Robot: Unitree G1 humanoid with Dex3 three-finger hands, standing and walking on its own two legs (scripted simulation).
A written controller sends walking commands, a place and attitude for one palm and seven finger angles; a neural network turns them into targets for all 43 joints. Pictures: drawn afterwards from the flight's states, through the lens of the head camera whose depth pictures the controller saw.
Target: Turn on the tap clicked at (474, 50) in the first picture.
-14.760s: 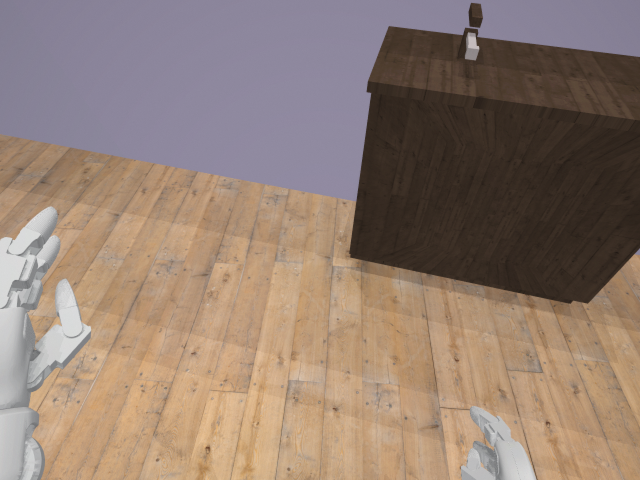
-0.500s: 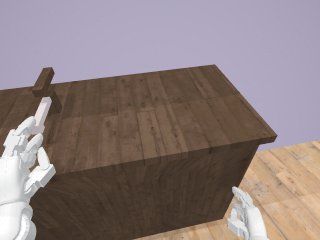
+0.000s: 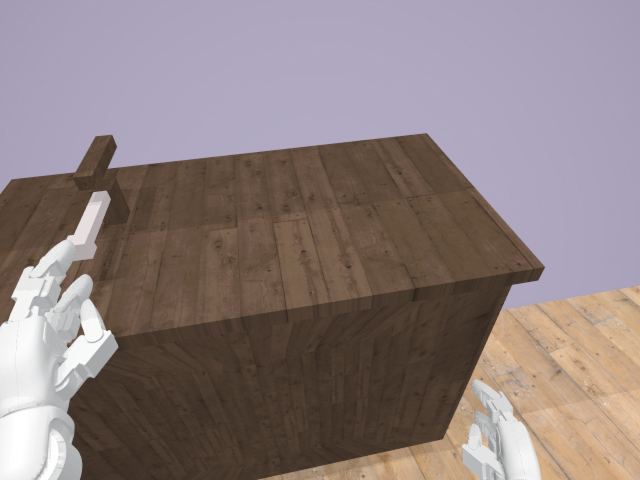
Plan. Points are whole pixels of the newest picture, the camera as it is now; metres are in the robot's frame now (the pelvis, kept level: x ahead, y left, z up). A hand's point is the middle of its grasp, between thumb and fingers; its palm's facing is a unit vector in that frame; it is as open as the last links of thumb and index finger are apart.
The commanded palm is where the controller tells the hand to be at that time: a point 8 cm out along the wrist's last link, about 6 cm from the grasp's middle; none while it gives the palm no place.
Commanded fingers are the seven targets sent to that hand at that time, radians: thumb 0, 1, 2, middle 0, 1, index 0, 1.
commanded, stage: turn the palm inward beside the body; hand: left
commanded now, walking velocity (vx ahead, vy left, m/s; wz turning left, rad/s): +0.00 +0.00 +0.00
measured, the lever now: (80, 247) +0.35 +0.40 +0.12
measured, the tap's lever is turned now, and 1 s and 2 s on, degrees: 0 0 0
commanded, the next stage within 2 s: reach beside the lever's end, fingers flat in 0.34 s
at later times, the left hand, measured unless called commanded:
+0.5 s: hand (133, 324) +0.20 +0.22 +0.17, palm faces +0.49 -0.87 -0.11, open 7.4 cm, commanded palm +0.15 +0.26 +0.17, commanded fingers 0.00 0.90 0.90 -0.20 -0.30 -0.20 -0.30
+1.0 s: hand (109, 299) +0.24 +0.27 +0.16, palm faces +0.53 -0.84 -0.11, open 7.5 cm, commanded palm +0.19 +0.32 +0.16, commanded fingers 0.00 0.90 0.90 -0.19 -0.28 -0.19 -0.28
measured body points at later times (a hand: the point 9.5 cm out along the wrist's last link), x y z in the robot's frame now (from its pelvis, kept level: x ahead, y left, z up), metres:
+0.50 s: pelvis +0.02 -0.01 +0.00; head -0.02 -0.04 +0.45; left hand +0.17 +0.26 +0.18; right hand +0.24 -0.22 -0.06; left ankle +0.04 +0.14 -0.72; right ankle -0.01 -0.09 -0.72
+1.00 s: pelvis +0.02 -0.01 +0.00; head +0.00 -0.03 +0.45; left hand +0.21 +0.32 +0.16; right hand +0.22 -0.23 -0.07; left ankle +0.04 +0.14 -0.72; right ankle -0.01 -0.09 -0.72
